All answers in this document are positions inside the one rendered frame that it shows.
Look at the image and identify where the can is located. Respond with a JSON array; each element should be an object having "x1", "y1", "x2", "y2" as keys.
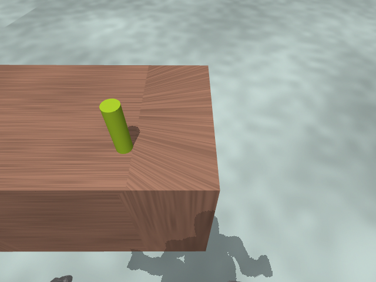
[{"x1": 99, "y1": 99, "x2": 133, "y2": 154}]

